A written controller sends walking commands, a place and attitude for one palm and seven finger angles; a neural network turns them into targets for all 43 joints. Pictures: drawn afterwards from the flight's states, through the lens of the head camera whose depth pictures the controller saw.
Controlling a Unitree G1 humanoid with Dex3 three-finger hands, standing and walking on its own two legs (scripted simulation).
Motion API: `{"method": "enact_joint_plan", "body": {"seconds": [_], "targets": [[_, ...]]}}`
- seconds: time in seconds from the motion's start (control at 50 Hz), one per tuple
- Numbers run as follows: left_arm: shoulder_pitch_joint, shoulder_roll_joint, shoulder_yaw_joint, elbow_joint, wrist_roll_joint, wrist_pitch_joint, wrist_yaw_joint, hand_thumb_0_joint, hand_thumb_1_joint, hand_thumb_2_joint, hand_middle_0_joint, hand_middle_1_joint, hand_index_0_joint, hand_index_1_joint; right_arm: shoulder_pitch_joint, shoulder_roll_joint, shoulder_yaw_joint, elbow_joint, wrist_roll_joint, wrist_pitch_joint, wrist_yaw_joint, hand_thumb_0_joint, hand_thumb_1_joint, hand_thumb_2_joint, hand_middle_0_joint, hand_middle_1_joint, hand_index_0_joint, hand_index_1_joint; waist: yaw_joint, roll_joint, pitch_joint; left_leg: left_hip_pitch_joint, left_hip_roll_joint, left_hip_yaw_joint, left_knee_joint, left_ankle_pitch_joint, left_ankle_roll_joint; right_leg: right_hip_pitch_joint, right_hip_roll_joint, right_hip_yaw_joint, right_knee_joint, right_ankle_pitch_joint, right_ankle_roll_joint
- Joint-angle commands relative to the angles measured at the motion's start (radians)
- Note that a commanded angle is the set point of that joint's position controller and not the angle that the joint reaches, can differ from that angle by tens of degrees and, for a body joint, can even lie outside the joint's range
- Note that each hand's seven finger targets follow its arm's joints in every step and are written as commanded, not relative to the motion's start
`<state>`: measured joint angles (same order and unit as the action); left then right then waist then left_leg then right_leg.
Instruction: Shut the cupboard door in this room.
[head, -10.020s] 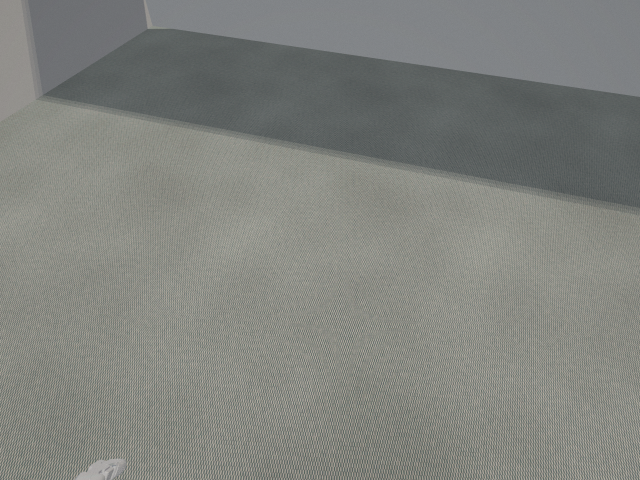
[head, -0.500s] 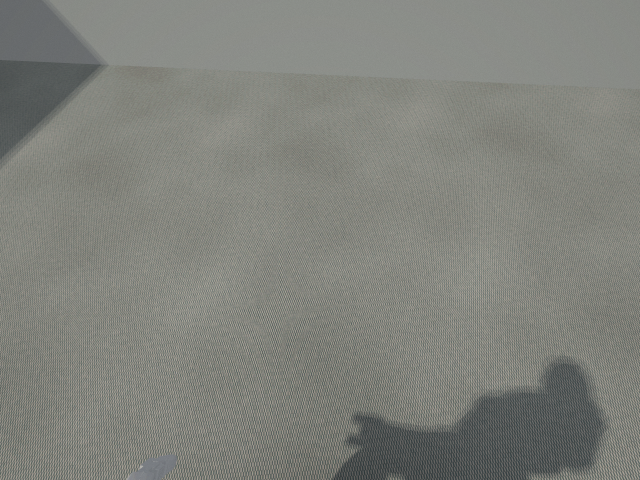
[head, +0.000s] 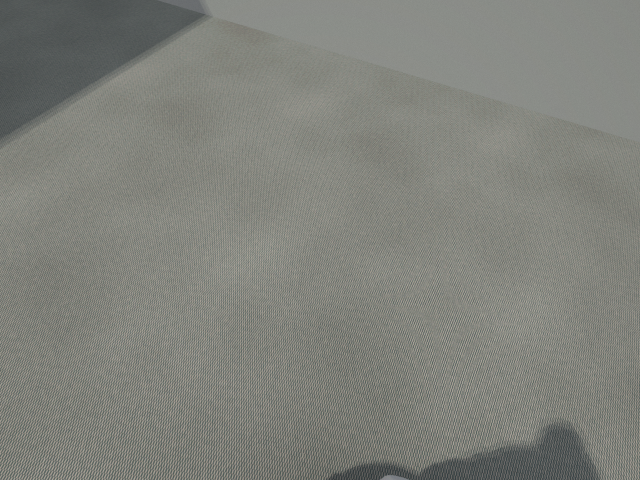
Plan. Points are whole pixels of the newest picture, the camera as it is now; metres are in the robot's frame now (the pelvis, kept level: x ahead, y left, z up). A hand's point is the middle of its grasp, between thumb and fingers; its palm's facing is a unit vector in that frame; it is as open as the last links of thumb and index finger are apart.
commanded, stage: turn or walk to find it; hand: left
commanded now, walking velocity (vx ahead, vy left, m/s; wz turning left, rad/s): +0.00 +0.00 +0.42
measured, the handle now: out of the picture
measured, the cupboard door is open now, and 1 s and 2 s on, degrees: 88 88 88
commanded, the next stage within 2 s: none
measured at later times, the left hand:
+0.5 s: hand out of the picture +0.03 +0.16 -0.13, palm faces +0.23 -0.93 -0.28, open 7.4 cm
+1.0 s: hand out of the picture -0.10 +0.20 -0.16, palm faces +0.47 -0.84 -0.26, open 7.4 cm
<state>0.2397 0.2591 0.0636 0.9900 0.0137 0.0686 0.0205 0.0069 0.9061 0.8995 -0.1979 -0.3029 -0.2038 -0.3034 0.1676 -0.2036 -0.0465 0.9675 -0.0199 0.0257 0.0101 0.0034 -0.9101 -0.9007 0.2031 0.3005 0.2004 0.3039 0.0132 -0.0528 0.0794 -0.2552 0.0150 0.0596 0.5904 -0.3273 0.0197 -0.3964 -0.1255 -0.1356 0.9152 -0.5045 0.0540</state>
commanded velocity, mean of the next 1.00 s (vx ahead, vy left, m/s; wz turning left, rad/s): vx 0.00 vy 0.00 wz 0.42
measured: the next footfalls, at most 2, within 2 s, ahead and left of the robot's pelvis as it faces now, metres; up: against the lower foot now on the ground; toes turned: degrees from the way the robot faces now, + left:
right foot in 0.32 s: +0.04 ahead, -0.13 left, +0.00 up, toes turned +4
left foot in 0.78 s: -0.06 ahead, +0.10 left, +0.00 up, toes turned +26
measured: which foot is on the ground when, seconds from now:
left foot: down 0.00-0.32, up 0.34-0.76, down 0.78-1.00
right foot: up 0.00-0.30, down 0.32-0.78, up 0.80-1.00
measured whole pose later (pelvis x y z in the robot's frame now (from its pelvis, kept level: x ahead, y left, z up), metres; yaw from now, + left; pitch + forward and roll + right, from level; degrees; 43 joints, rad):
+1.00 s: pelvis -0.05 -0.01 +0.01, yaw +26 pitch +0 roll +0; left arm 0.20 0.25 0.06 0.97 0.01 0.06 0.01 0.01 0.91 0.90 -0.19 -0.30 -0.20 -0.30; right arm 0.15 -0.20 -0.04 0.96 -0.02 0.02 0.00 0.00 -0.91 -0.90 0.21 0.30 0.20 0.30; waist 0.01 -0.02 0.07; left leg -0.23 -0.01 0.01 0.48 -0.24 0.02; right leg -0.43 -0.08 -0.06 0.99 -0.45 0.08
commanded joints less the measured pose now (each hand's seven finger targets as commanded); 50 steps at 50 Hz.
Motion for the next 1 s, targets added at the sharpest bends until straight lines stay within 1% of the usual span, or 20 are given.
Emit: {"method": "enact_joint_plan", "body": {"seconds": [0.0, 0.14, 0.22, 0.26, 0.28, 0.3, 0.32, 0.36, 0.38, 0.42, 0.62, 0.66, 0.7, 0.72, 0.74, 0.76, 0.78, 0.8, 0.86, 0.98], "targets": [[-0.063, 0.053, 0.013, -0.094, 0.001, -0.037, -0.012, 0.0, 0.9, 0.9, -0.2, -0.3, -0.2, -0.3, 0.017, -0.192, -0.038, -0.057, -0.004, -0.02, -0.031, 0.0, -0.9, -0.9, 0.2, 0.3, 0.2, 0.3, -0.025, 0.2, -0.076, 0.119, 0.243, -0.256, -0.25, 0.544, 0.139, -0.136, 0.01, 0.098, 0.163, 0.057, 0.02], [-0.093, 0.038, 0.004, -0.119, -0.005, -0.039, -0.006, 0.0, 0.9, 0.9, -0.2, -0.3, -0.2, -0.3, 0.054, -0.206, -0.051, -0.055, -0.005, -0.013, -0.026, 0.0, -0.9, -0.9, 0.2, 0.3, 0.2, 0.3, -0.049, 0.197, -0.11, 0.166, 0.223, -0.295, -0.22, 0.591, 0.152, -0.066, 0.054, 0.093, -0.035, 0.042, 0.028], [-0.051, 0.037, 0.004, -0.121, -0.009, -0.047, -0.001, 0.0, 0.9, 0.9, -0.2, -0.3, -0.2, -0.3, 0.019, -0.206, -0.058, -0.075, -0.008, -0.005, -0.021, 0.0, -0.9, -0.9, 0.2, 0.3, 0.2, 0.3, -0.027, 0.222, -0.116, 0.089, 0.199, -0.34, -0.192, 0.563, 0.139, 0.065, 0.086, 0.076, -0.223, 0.092, 0.016], [0.015, 0.052, 0.008, -0.106, -0.008, -0.058, 0.001, 0.0, 0.9, 0.9, -0.2, -0.3, -0.2, -0.3, -0.001, -0.197, -0.059, -0.084, -0.001, -0.003, -0.018, 0.0, -0.9, -0.9, 0.2, 0.3, 0.2, 0.3, 0.01, 0.191, -0.131, 0.007, 0.159, -0.332, -0.134, 0.472, 0.098, 0.215, 0.086, 0.07, -0.427, 0.253, 0.01], [0.05, 0.085, 0.015, -0.098, -0.003, -0.068, 0.005, 0.0, 0.9, 0.9, -0.2, -0.3, -0.2, -0.3, -0.001, -0.165, -0.056, -0.091, 0.006, -0.004, -0.015, 0.0, -0.9, -0.9, 0.2, 0.3, 0.2, 0.3, 0.026, 0.106, -0.138, -0.095, 0.107, -0.296, -0.065, 0.32, 0.05, 0.335, 0.026, 0.12, -0.542, 0.327, -0.003], [0.072, 0.166, 0.032, -0.098, 0.014, -0.076, 0.013, 0.0, 0.9, 0.9, -0.2, -0.3, -0.2, -0.3, 0.01, -0.102, -0.046, -0.114, 0.013, -0.005, -0.008, 0.0, -0.9, -0.9, 0.2, 0.3, 0.2, 0.3, 0.03, -0.156, -0.14, -0.272, -0.028, -0.15, 0.117, 0.029, -0.02, 0.427, -0.202, 0.355, -0.606, 0.377, -0.082], [0.057, 0.203, 0.037, -0.118, 0.011, -0.074, 0.012, 0.0, 0.9, 0.9, -0.2, -0.3, -0.2, -0.3, -0.009, -0.113, -0.052, -0.129, 0.005, 0.007, -0.011, 0.0, -0.9, -0.9, 0.2, 0.3, 0.2, 0.3, 0.042, -0.244, -0.105, -0.297, -0.066, -0.12, 0.335, -0.248, -0.043, 0.301, -0.358, 0.463, -0.663, 0.371, -0.194], [-0.035, 0.149, 0.033, -0.147, 0.005, -0.066, 0.017, 0.0, 0.9, 0.9, -0.2, -0.3, -0.2, -0.3, -0.016, -0.141, -0.065, -0.105, -0.002, 0.028, -0.003, 0.0, -0.9, -0.9, 0.2, 0.3, 0.2, 0.3, 0.005, -0.139, -0.018, -0.293, -0.019, -0.165, 0.576, -0.174, -0.033, 0.13, -0.298, 0.403, -0.702, 0.2, -0.205], [-0.08, 0.12, 0.023, -0.157, 0.006, -0.071, 0.015, 0.0, 0.9, 0.9, -0.2, -0.3, -0.2, -0.3, 0.007, -0.132, -0.062, -0.081, -0.005, 0.03, 0.004, 0.0, -0.9, -0.9, 0.2, 0.3, 0.2, 0.3, -0.02, -0.083, -0.003, -0.289, -0.003, -0.149, 0.618, -0.108, -0.042, 0.126, -0.241, 0.303, -0.675, 0.239, -0.181], [-0.098, 0.093, 0.013, -0.162, 0.006, -0.079, 0.013, 0.0, 0.9, 0.9, -0.2, -0.3, -0.2, -0.3, 0.059, -0.114, -0.055, -0.055, -0.005, 0.034, 0.01, 0.0, -0.9, -0.9, 0.2, 0.3, 0.2, 0.3, -0.038, -0.091, -0.035, -0.285, 0.004, -0.116, 0.64, -0.036, -0.065, 0.171, -0.186, 0.179, -0.639, 0.343, -0.156], [0.05, 0.158, 0.031, -0.082, 0.018, -0.074, 0.011, 0.0, 0.9, 0.9, -0.2, -0.3, -0.2, -0.3, -0.05, -0.083, -0.024, -0.071, 0.01, 0.017, 0.006, 0.0, -0.9, -0.9, 0.2, 0.3, 0.2, 0.3, 0.043, -0.138, -0.101, -0.177, 0.015, -0.005, 0.227, -0.149, -0.079, 0.34, -0.238, 0.1, -0.535, 0.683, -0.201], [0.043, 0.163, 0.036, -0.07, 0.018, -0.071, 0.01, 0.0, 0.9, 0.9, -0.2, -0.3, -0.2, -0.3, -0.034, -0.082, -0.021, -0.068, 0.014, 0.01, 0.002, 0.0, -0.9, -0.9, 0.2, 0.3, 0.2, 0.3, 0.034, -0.148, -0.117, -0.119, 0.015, 0.014, 0.121, -0.134, -0.071, 0.339, -0.247, 0.087, -0.498, 0.704, -0.192], [0.029, 0.163, 0.036, -0.067, 0.011, -0.065, 0.008, 0.0, 0.9, 0.9, -0.2, -0.3, -0.2, -0.3, 0.015, -0.089, -0.02, -0.054, 0.011, 0.003, 0.0, 0.0, -0.9, -0.9, 0.2, 0.3, 0.2, 0.3, 0.003, -0.13, -0.128, -0.007, 0.005, 0.039, -0.043, 0.0, -0.06, 0.285, -0.224, 0.041, -0.436, 0.655, -0.142], [0.022, 0.15, 0.036, -0.066, 0.003, -0.059, 0.006, 0.0, 0.9, 0.9, -0.2, -0.3, -0.2, -0.3, 0.053, -0.114, -0.026, -0.044, 0.009, -0.006, 0.001, 0.0, -0.9, -0.9, 0.2, 0.3, 0.2, 0.3, -0.025, -0.065, -0.149, 0.105, 0.027, 0.02, -0.18, 0.126, -0.046, 0.216, -0.204, 0.004, -0.353, 0.581, -0.097], [0.036, 0.106, 0.031, -0.089, -0.004, -0.052, 0.002, 0.0, 0.9, 0.9, -0.2, -0.3, -0.2, -0.3, 0.083, -0.194, -0.044, -0.046, 0.001, -0.017, -0.001, 0.0, -0.9, -0.9, 0.2, 0.3, 0.2, 0.3, -0.04, 0.149, -0.179, 0.24, 0.19, -0.195, -0.247, 0.309, 0.02, 0.041, -0.107, -0.051, -0.185, 0.348, -0.03], [-0.012, 0.05, 0.008, -0.125, -0.002, -0.048, -0.004, 0.0, 0.9, 0.9, -0.2, -0.3, -0.2, -0.3, 0.121, -0.272, -0.059, -0.047, 0.0, -0.013, -0.005, 0.0, -0.9, -0.9, 0.2, 0.3, 0.2, 0.3, -0.064, 0.344, -0.142, 0.268, 0.376, -0.39, -0.267, 0.606, 0.121, -0.142, -0.009, -0.041, -0.004, -0.102, 0.017], [-0.074, 0.062, 0.005, -0.136, 0.006, -0.035, 0.003, 0.0, 0.9, 0.9, -0.2, -0.3, -0.2, -0.3, 0.148, -0.267, -0.059, -0.024, -0.002, -0.011, -0.015, 0.0, -0.9, -0.9, 0.2, 0.3, 0.2, 0.3, -0.089, 0.297, -0.135, 0.185, 0.385, -0.394, -0.278, 0.555, 0.171, -0.127, -0.001, 0.049, 0.103, -0.13, 0.011], [-0.099, 0.055, 0.011, -0.127, 0.002, -0.031, 0.003, 0.0, 0.9, 0.9, -0.2, -0.3, -0.2, -0.3, 0.11, -0.252, -0.056, -0.028, -0.004, -0.011, -0.026, 0.0, -0.9, -0.9, 0.2, 0.3, 0.2, 0.3, -0.073, 0.328, -0.099, 0.151, 0.346, -0.373, -0.276, 0.521, 0.171, -0.16, -0.002, 0.088, 0.159, -0.084, 0.011], [-0.038, 0.063, 0.015, -0.083, 0.001, -0.036, -0.011, 0.0, 0.9, 0.9, -0.2, -0.3, -0.2, -0.3, -0.008, -0.194, -0.036, -0.063, -0.001, -0.018, -0.03, 0.0, -0.9, -0.9, 0.2, 0.3, 0.2, 0.3, -0.014, 0.214, -0.084, 0.124, 0.244, -0.245, -0.254, 0.531, 0.138, -0.129, 0.009, 0.099, 0.18, 0.062, 0.019], [-0.069, 0.042, 0.006, -0.111, -0.002, -0.035, -0.007, 0.0, 0.9, 0.9, -0.2, -0.3, -0.2, -0.3, 0.022, -0.207, -0.05, -0.065, -0.004, -0.012, -0.024, 0.0, -0.9, -0.9, 0.2, 0.3, 0.2, 0.3, -0.038, 0.188, -0.094, 0.13, 0.232, -0.284, -0.248, 0.484, 0.155, -0.069, 0.042, 0.094, 0.004, 0.046, 0.028]]}}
